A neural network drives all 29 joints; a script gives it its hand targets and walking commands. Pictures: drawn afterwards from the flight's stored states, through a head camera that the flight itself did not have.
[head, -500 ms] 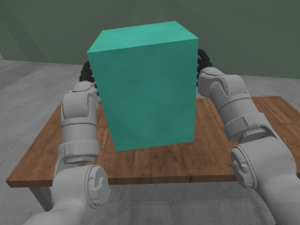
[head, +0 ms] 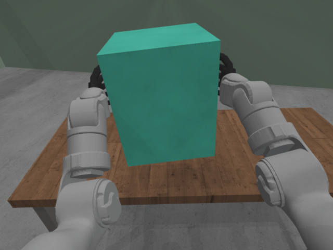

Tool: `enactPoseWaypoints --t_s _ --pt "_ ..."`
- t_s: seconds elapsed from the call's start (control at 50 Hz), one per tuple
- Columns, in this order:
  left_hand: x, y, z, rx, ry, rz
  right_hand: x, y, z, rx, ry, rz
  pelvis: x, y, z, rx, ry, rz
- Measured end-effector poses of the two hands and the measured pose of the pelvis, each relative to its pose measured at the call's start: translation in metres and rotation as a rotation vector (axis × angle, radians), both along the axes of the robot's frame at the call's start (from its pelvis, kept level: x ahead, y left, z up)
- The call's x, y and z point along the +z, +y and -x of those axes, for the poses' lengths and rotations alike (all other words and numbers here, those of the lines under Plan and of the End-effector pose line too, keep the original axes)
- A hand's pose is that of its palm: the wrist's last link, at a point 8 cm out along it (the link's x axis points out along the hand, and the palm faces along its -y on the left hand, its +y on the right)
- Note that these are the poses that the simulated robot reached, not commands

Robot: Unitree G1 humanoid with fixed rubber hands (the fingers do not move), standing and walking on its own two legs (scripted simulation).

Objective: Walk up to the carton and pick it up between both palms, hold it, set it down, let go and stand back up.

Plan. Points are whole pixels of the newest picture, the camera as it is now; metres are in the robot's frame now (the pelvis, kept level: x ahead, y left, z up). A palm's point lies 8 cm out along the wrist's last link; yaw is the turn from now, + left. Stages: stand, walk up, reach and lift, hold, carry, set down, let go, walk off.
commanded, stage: hold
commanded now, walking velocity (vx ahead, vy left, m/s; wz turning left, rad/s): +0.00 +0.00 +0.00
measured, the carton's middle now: (162, 92) +0.40 +0.00 +0.26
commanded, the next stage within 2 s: none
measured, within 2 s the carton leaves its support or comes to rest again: neither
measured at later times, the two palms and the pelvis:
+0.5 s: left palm (99, 96) +0.38 +0.15 +0.27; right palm (228, 84) +0.38 -0.14 +0.28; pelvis +0.00 +0.00 +0.00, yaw +0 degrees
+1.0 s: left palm (96, 97) +0.37 +0.15 +0.27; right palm (225, 84) +0.38 -0.14 +0.28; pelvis +0.00 +0.00 +0.00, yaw +0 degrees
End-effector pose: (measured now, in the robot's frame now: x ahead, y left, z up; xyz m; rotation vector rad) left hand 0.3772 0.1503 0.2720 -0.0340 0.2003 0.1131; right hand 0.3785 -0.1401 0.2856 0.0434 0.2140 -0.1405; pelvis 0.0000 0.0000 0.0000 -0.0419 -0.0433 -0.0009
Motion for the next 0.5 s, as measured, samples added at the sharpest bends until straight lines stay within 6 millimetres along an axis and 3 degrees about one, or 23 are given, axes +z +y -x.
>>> enactPoseWaypoints --t_s 0.5 --pt "-0.0012 -0.004 0.001 -0.001 -0.004 -0.001 -0.0025 -0.0041 0.002 -0.005 -0.004 -0.014 -0.0002 -0.0002 0.0011 0.001 -0.002 0.001"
